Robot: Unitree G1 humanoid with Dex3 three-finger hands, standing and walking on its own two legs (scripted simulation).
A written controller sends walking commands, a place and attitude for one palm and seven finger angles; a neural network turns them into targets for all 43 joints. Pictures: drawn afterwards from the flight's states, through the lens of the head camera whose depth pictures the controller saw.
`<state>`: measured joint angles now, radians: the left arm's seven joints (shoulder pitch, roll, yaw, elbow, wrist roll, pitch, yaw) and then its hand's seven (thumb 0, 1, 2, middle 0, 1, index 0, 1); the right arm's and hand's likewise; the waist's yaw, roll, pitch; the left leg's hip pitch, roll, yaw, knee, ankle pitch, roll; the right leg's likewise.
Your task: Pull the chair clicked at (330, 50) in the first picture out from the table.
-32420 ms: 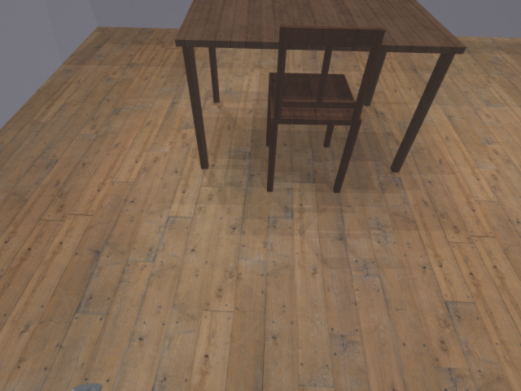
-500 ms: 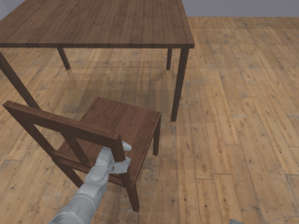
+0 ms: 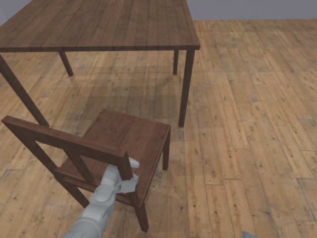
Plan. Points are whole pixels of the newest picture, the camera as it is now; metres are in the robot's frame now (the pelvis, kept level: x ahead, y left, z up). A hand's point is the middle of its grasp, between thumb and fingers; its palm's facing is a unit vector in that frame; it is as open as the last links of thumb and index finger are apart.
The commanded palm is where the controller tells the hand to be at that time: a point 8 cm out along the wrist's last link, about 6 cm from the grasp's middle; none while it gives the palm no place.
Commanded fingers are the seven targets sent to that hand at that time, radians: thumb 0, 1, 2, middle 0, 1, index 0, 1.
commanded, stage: stop walking, hand still on the chair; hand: left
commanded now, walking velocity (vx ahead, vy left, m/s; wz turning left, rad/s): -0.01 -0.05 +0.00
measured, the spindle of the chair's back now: (80, 166) +0.35 +0.27 -0.10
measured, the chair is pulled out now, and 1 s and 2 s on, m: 0.53 0.54 0.54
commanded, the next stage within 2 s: open the thumb and straighten the fingers in 0.88 s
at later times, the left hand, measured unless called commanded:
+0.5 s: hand (132, 183) +0.28 +0.09 -0.06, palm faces -0.10 -0.99 -0.10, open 6.1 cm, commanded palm +0.26 +0.14 -0.05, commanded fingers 0.00 0.90 0.90 -0.50 -1.45 -0.50 -1.45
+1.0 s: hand (130, 184) +0.27 +0.09 -0.06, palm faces -0.13 -0.99 -0.10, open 6.1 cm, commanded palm +0.26 +0.15 -0.04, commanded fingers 0.00 0.66 0.78 -0.50 -1.45 -0.50 -1.45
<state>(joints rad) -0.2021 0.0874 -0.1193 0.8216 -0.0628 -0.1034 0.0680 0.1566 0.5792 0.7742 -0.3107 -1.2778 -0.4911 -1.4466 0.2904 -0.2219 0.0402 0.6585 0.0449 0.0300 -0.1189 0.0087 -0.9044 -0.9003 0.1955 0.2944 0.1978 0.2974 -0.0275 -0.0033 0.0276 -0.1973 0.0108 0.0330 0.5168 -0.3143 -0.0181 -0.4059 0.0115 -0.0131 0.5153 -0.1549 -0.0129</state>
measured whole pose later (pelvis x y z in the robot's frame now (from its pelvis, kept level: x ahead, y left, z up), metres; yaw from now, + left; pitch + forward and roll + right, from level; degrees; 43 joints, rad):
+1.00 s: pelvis +0.06 +0.01 +0.00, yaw +2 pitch +1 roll +0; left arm 0.10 0.08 -0.24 0.53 -0.02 -0.07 0.08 0.15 0.59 0.77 -0.27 -1.36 -0.49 -1.45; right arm 0.24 -0.21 0.05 0.64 0.02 0.01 -0.10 0.01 -0.90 -0.90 0.20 0.29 0.20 0.30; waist -0.01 0.02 -0.02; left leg -0.10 0.01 0.00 0.45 -0.37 -0.01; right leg -0.31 0.00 -0.05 0.49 -0.19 -0.02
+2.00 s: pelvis +0.03 +0.00 -0.04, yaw +4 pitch +10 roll +1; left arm 0.18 0.16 -0.10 0.12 -0.07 0.20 -0.07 -0.01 -0.53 0.20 -0.01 -0.01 0.00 -0.01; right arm 0.27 -0.27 0.02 0.50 0.05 -0.11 -0.03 0.01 -0.90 -0.90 0.20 0.29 0.20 0.30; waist -0.06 0.03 -0.13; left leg -0.52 -0.01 -0.03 0.86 -0.51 -0.02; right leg -0.71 -0.03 -0.07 0.84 -0.31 -0.04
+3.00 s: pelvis +0.02 +0.02 -0.09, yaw +4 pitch +12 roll -1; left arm 0.76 0.16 -0.10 -0.48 -0.09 -0.34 -0.06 -0.02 -0.53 0.20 0.00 0.00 0.00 0.00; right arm 0.24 -0.20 -0.01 0.44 0.03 -0.20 0.02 0.01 -0.90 -0.90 0.20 0.29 0.20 0.30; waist 0.00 0.02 -0.17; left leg -0.76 -0.01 -0.04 1.21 -0.66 0.00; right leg -0.94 -0.04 -0.08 1.13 -0.41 -0.02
